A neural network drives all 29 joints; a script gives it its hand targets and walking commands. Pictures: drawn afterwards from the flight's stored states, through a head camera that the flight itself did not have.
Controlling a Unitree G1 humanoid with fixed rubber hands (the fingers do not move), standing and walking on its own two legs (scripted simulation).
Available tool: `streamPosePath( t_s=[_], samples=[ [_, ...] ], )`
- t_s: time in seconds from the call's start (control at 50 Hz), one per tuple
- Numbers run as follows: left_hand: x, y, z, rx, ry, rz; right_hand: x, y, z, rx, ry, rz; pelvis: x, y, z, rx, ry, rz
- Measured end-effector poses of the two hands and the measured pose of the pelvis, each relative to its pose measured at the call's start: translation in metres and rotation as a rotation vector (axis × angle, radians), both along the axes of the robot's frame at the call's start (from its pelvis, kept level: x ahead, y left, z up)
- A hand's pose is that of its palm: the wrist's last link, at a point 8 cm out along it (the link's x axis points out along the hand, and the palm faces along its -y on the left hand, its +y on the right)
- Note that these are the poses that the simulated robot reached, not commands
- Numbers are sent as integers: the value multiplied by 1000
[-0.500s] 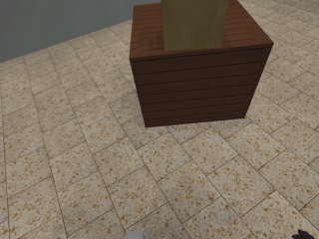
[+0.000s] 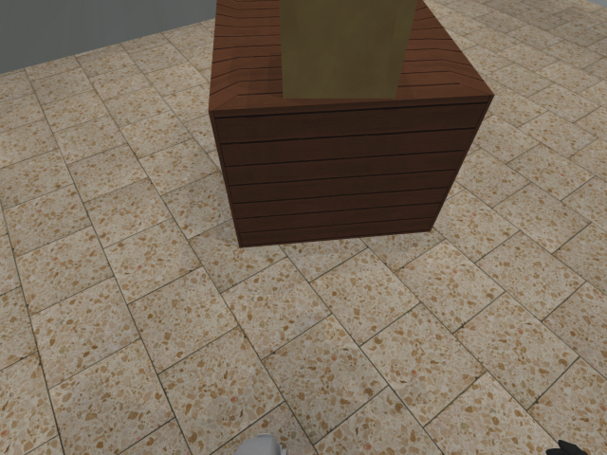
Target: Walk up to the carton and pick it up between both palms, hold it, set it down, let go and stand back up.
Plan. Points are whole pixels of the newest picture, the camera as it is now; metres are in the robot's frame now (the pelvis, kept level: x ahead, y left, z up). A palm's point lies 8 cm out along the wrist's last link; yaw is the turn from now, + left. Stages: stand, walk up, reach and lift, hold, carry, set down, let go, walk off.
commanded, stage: walk up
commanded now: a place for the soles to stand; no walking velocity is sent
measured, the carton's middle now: (340, 23) +1.12 -0.04 +0.03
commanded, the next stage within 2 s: none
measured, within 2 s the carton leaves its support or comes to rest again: neither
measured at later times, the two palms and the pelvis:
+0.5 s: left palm out of the picture +0.10 +0.29 -0.12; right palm out of the picture +0.12 -0.36 -0.05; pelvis +0.07 -0.04 +0.00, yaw +6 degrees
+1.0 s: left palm (205, 416) +0.18 +0.17 -0.07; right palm out of the picture +0.23 -0.48 -0.08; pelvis +0.16 -0.15 +0.01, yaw +4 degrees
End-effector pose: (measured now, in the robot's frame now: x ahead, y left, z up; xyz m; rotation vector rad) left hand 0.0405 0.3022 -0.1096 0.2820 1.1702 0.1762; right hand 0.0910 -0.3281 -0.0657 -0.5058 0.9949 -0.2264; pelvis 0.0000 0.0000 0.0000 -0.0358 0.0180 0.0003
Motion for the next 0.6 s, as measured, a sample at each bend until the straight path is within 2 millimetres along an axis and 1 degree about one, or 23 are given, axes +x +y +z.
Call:
streamPosePath(
  t_s=[0.02,0.06,0.14,0.18,0.22,0.26,0.32,0.38,0.44,0.5,0.6],
  samples=[
    [7,4,-5,-3,-12,-5,0,4,-2,-3,-12,2,3,4,-4,-3,-18,-2],
    [25,9,-9,-11,-52,-10,-6,13,-5,2,-19,-11,9,11,-8,9,-65,-3],
    [64,16,0,-35,-167,-8,-28,25,2,7,29,-39,21,15,-1,-9,-117,24],
    [74,21,4,-40,-196,-3,-33,26,7,-3,61,-37,25,14,2,-20,-120,45],
    [75,25,3,-38,-191,-1,-32,24,12,-17,72,-31,29,13,3,-23,-117,56],
    [71,27,0,-36,-164,8,-26,20,16,-27,71,-23,34,10,4,-23,-116,65],
    [61,25,-4,-34,-117,31,-13,13,21,-38,71,-6,42,3,5,-22,-112,82],
    [54,16,-8,-33,-76,49,2,2,23,-45,73,12,51,-8,5,-15,-101,97],
    [52,2,-10,-31,-43,58,18,-12,22,-46,72,24,60,-22,4,0,-89,102],
    [58,-14,-9,-19,-29,61,33,-30,17,-38,74,33,70,-39,2,22,-77,104],
    [82,-47,0,27,-27,52,59,-71,-1,-9,86,43,88,-78,-4,69,-54,99]
  ],
)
